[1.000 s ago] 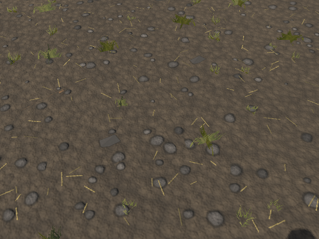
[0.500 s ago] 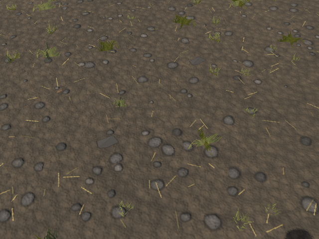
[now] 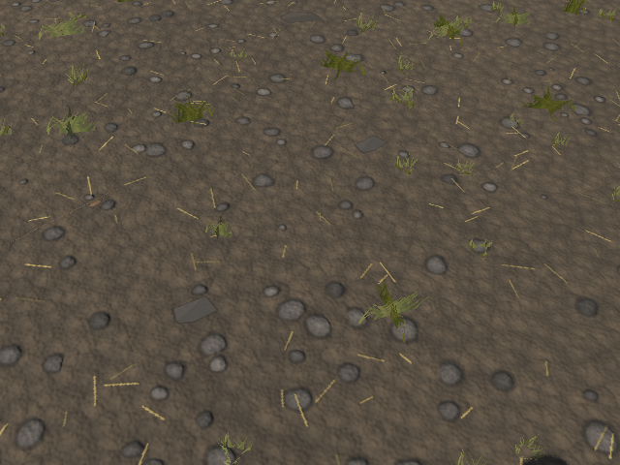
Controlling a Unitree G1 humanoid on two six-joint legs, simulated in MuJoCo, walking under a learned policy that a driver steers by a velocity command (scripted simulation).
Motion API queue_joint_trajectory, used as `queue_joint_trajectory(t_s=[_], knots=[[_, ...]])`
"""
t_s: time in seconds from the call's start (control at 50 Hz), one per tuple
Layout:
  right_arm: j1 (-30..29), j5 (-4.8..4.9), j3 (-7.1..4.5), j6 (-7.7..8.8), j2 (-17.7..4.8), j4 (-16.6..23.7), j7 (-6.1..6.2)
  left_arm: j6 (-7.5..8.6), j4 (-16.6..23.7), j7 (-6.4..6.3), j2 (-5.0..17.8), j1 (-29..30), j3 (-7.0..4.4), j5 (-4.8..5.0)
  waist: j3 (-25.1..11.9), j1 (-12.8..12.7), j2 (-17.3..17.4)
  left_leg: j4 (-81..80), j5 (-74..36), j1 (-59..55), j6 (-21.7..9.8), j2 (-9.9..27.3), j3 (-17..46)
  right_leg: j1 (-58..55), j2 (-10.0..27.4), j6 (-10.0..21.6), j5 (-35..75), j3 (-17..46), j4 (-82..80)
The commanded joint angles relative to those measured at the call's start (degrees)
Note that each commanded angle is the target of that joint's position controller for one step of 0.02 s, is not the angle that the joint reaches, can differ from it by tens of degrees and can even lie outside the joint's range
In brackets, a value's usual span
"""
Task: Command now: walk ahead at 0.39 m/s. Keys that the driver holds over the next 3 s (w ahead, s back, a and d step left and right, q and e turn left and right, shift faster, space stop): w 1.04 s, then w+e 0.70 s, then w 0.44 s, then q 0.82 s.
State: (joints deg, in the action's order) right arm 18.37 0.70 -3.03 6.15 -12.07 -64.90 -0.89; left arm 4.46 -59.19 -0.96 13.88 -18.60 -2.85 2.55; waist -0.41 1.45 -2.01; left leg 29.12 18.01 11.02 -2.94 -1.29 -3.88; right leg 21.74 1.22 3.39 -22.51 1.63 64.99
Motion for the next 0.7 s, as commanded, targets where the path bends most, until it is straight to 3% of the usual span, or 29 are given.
queue_joint_trajectory(t_s=[0.02, 0.04, 0.08, 0.16, 0.26, 0.3, 0.32, 0.34, 0.36, 0.38, 0.4, 0.42, 0.44, 0.46, 0.48, 0.52, 0.56, 0.64, 0.7], knots=[[1.95, -0.56, 0.66, 0.71, -4.21, 2.00, -0.36, 2.09, 5.37, 0.54, 5.30, 5.94, -1.62, -0.75, 6.00, 0.10, 5.32, -20.79, -2.66, -11.78, -7.13, 15.58, 21.33, 23.26, 6.12, 1.82, 9.65, 2.14, 1.86], [3.45, -0.74, 0.82, 0.40, -4.32, 1.76, -0.09, 1.72, 5.35, 0.88, 4.48, 5.86, -1.67, -0.75, 5.54, 0.01, 7.02, -21.08, -7.56, -10.94, -6.91, 14.68, 18.18, 21.28, 6.43, 1.14, 10.99, 1.24, -0.75], [6.23, -0.79, 0.97, -0.05, -5.16, 1.39, 0.75, 0.96, 6.20, 1.27, 3.04, 8.41, -1.52, -1.06, 5.81, 0.34, 5.99, -21.75, -15.30, -11.15, -7.40, 13.66, 14.06, 21.88, 6.21, -0.79, 13.13, -0.72, -5.27], [7.16, -0.99, 0.65, -0.73, -7.80, 2.55, 1.97, 0.69, 10.44, 1.68, 0.92, 19.29, -0.34, -1.19, 7.74, 2.09, 5.53, -23.86, -18.51, -7.75, -7.54, 12.67, 9.42, 19.81, 4.54, -2.78, 20.89, -2.99, -21.73], [10.62, 0.14, -0.03, -1.09, -8.28, 1.87, 2.20, 0.92, 13.40, 3.12, 2.12, 26.47, 0.14, -0.68, 9.82, 2.70, 6.19, -23.82, -19.99, -11.30, -7.09, 14.92, 6.86, 16.39, 2.87, -1.01, 24.28, -3.61, -31.51], [9.85, 0.20, -0.54, -1.51, -9.02, 2.13, 2.21, 1.28, 13.99, 3.69, 3.43, 26.11, -0.22, -0.71, 8.50, 1.03, 6.51, -20.32, -27.45, -15.30, -6.13, 16.17, 5.90, 14.02, 2.00, 0.72, 21.78, -3.76, -33.72], [8.96, 0.05, -0.86, -1.74, -9.83, 2.51, 2.20, 1.40, 13.69, 3.79, 4.74, 23.75, -0.82, -0.77, 6.19, -0.80, 7.50, -16.82, -37.05, -16.63, -5.50, 16.44, 5.37, 9.63, 0.58, 1.68, 20.17, -4.58, -33.86], [8.07, -0.17, -1.16, -2.13, -10.56, 2.87, 2.18, 1.41, 12.53, 3.67, 6.54, 18.73, -1.78, -0.82, 2.25, -3.77, 8.84, -10.51, -48.24, -17.14, -4.76, 16.04, 4.42, 2.39, -1.49, 2.83, 18.67, -5.98, -33.22], [7.10, -0.48, -0.98, -2.64, -10.05, 3.37, 2.15, 1.21, 9.46, 3.33, 8.86, 8.74, -3.22, -0.66, -3.53, -8.72, 8.89, 0.93, -54.07, -14.28, -3.28, 13.63, 2.50, -10.14, -3.40, 4.41, 18.32, -7.10, -33.33], [6.67, -1.09, -0.25, -2.76, -8.66, 4.74, 2.00, 0.91, 6.91, 2.77, 12.16, -2.02, -4.38, -1.04, -10.71, -12.65, 5.63, 17.92, -41.28, -1.31, -1.46, 11.03, 1.35, -28.31, 4.44, 7.47, 15.75, 2.17, -31.86], [14.16, -0.76, 2.08, -1.52, 0.32, 5.50, 1.22, 0.74, 5.26, 2.81, 16.89, -7.55, -5.16, -2.21, -20.95, -8.00, -10.83, 41.33, -1.99, 20.01, 2.34, -0.97, 2.53, -46.81, 19.87, 17.29, -0.68, 33.04, -40.47], [11.07, 0.69, 1.35, 0.44, -3.04, 4.94, 0.72, 0.80, 5.16, 2.92, 12.13, -6.19, -3.65, -1.98, -21.54, -9.20, -9.96, 50.51, 12.55, 26.50, 1.16, -1.48, 11.62, -45.77, 20.86, 16.85, -5.17, 44.52, -49.76], [4.95, 2.27, 0.21, 1.55, -6.99, 7.44, 0.55, 1.23, 5.90, 2.85, 9.42, -0.05, -2.76, -1.64, -11.27, -7.69, -8.24, 52.96, 9.58, 31.86, -0.05, 1.96, 10.73, -37.72, 19.16, 13.57, -2.32, 35.33, -50.23], [1.05, 2.31, 0.04, 2.01, -8.12, 8.60, 0.99, 1.66, 7.33, 2.91, 7.14, 5.45, -1.97, -1.83, -6.51, -5.88, -2.40, 50.46, 3.93, 29.88, -0.78, 5.40, 9.42, -27.94, 17.19, 11.69, 4.96, 26.44, -51.11], [-0.60, 1.47, -0.50, 1.78, -7.97, 8.77, 1.58, 2.12, 7.56, 3.26, 5.54, 8.82, -1.49, -2.53, -3.29, -3.70, 0.64, 46.50, 0.09, 26.63, -0.89, 7.68, 8.55, -19.26, 15.07, 10.48, 11.78, 20.00, -52.42], [2.14, 0.70, -0.79, 0.00, -5.64, 8.36, 1.95, 2.57, 6.76, 3.70, 3.45, 10.07, -0.80, -3.27, -1.93, -0.32, -1.45, 41.87, -2.49, 20.10, -1.16, 10.03, 8.99, -10.95, 12.20, 10.00, 15.76, 13.39, -55.29], [1.55, 0.59, -0.84, -1.17, -4.49, 8.90, 2.09, 2.63, 5.46, 3.27, 4.18, 7.97, -0.80, -2.85, 0.26, 0.52, -1.60, 37.34, -3.13, 20.57, -0.52, 10.79, 8.12, -7.78, 11.26, 10.59, 16.78, 9.78, -57.77], [-8.51, -0.48, -1.35, -1.44, -5.78, 12.69, 2.01, 2.25, 4.15, 1.41, 7.13, 2.98, -1.29, -2.81, 3.26, -1.30, -0.07, 23.84, -15.00, 29.22, 1.78, 11.16, 7.29, -10.55, 11.05, 10.35, 19.06, 6.96, -60.02], [-14.72, -0.28, -0.99, -0.96, -4.89, 14.48, 1.31, 1.87, 3.66, 0.73, 7.63, 0.20, -1.29, -2.32, 3.90, -3.05, -0.60, 12.46, -23.45, 27.66, 2.16, 9.11, 5.39, -11.98, 9.20, 8.48, 20.91, 3.14, -60.10]])
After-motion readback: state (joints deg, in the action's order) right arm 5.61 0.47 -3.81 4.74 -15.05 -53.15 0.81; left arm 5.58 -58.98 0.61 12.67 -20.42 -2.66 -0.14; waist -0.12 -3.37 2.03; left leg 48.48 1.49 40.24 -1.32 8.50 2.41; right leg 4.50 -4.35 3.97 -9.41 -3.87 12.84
